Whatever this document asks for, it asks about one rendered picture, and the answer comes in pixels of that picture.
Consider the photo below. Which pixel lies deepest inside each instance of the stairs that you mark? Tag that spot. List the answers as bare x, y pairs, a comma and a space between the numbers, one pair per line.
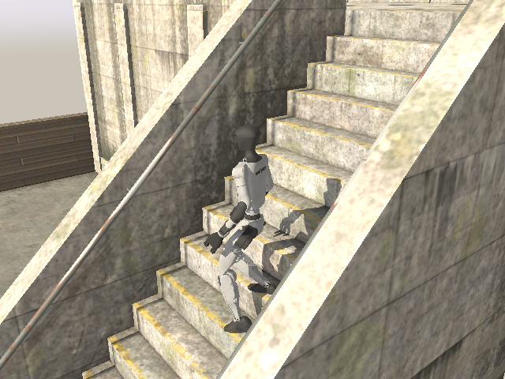
312, 153

